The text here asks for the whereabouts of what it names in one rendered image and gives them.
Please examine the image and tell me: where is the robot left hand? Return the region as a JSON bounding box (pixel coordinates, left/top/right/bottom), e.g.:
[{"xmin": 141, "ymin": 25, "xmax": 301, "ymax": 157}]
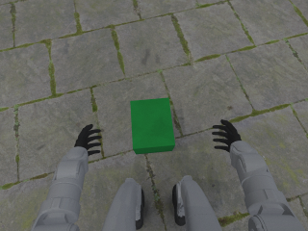
[{"xmin": 74, "ymin": 124, "xmax": 102, "ymax": 156}]

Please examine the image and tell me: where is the robot left forearm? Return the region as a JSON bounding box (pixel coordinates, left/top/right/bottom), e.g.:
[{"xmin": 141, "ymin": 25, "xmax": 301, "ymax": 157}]
[{"xmin": 31, "ymin": 146, "xmax": 89, "ymax": 231}]

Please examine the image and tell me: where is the right robot thigh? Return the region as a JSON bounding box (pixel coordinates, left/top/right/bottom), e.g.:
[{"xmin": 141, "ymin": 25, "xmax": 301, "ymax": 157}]
[{"xmin": 176, "ymin": 180, "xmax": 222, "ymax": 231}]

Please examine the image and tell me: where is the carton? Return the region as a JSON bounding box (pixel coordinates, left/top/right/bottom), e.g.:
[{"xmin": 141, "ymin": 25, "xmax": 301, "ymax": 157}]
[{"xmin": 130, "ymin": 97, "xmax": 175, "ymax": 154}]

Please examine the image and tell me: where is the robot right hand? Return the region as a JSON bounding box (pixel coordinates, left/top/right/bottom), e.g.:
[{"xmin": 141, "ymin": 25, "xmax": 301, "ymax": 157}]
[{"xmin": 212, "ymin": 119, "xmax": 241, "ymax": 152}]

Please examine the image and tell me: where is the right robot upper arm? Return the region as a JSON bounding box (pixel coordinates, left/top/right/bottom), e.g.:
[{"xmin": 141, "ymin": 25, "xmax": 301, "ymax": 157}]
[{"xmin": 248, "ymin": 214, "xmax": 304, "ymax": 231}]

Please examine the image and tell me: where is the robot left shin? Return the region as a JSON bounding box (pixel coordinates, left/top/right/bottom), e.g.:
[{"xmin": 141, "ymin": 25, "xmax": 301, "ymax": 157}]
[{"xmin": 124, "ymin": 178, "xmax": 141, "ymax": 219}]

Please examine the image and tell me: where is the robot right forearm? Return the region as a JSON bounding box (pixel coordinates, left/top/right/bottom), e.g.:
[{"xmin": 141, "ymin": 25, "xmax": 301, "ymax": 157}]
[{"xmin": 229, "ymin": 141, "xmax": 306, "ymax": 231}]

